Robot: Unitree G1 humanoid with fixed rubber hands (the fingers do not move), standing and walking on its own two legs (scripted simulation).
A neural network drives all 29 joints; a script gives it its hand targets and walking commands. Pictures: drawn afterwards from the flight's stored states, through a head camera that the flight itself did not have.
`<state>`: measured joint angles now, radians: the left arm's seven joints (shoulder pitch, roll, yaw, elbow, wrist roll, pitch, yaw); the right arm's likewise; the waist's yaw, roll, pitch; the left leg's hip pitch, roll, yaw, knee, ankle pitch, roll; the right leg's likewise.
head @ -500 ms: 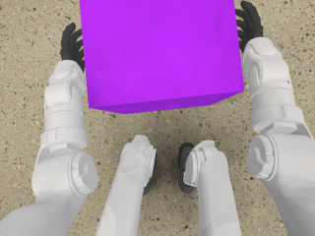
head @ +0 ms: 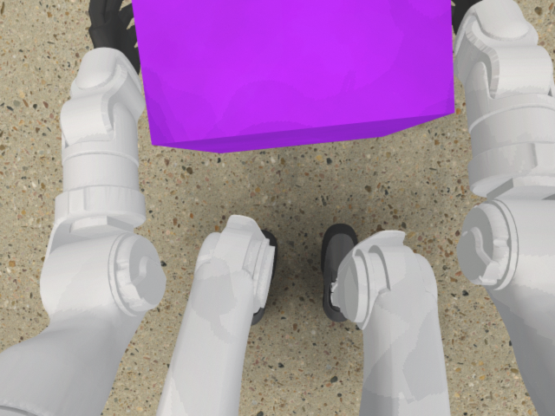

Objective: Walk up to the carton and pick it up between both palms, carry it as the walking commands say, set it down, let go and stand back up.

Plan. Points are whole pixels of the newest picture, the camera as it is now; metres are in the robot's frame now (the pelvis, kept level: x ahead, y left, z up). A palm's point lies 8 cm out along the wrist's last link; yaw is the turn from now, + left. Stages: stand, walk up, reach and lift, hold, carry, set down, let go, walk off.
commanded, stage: set down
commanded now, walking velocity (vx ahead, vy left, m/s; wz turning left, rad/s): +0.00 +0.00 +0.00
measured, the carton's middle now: (289, 34) +0.56 +0.04 -0.24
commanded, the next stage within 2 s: none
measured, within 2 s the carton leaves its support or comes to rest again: rests again in 0.26 s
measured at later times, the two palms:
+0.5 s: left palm (137, 49) +0.51 +0.23 -0.18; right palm (458, 11) +0.57 -0.15 -0.18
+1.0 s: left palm (139, 52) +0.51 +0.23 -0.18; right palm (458, 13) +0.57 -0.16 -0.19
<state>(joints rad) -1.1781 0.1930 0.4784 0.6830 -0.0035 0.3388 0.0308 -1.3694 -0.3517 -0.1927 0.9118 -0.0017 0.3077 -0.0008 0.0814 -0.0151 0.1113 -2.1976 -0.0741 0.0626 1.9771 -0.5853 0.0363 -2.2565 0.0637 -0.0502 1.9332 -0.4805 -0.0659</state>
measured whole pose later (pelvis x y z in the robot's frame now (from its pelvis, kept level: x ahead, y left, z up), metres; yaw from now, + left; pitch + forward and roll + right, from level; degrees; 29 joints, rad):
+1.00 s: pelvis -0.02 +0.00 -0.06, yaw +1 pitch +36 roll +3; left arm -1.36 0.24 0.49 0.82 0.00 0.31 0.03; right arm -1.57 -0.44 -0.14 1.11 0.04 0.28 0.01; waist 0.08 0.00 0.34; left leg -2.21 -0.07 0.10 2.18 -0.59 0.04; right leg -2.29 0.05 -0.06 2.14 -0.48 -0.08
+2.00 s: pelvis -0.01 -0.01 -0.06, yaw +1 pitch +30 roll +4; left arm -1.38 0.25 0.49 0.88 0.00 0.24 -0.05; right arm -1.60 -0.48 -0.12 1.15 0.07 0.25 0.05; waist 0.10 0.01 0.46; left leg -2.12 -0.07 0.10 2.24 -0.64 0.02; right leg -2.21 0.04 -0.07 2.21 -0.52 -0.10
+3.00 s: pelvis +0.00 +0.00 +0.04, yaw +1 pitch +44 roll +2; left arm -1.23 0.34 0.35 0.80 -0.17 0.27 0.05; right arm -1.44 -0.59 -0.14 1.03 0.11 0.26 0.09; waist 0.10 -0.01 0.12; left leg -2.07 -0.10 0.06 1.86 -0.57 0.03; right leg -2.12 0.05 -0.03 1.84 -0.49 -0.06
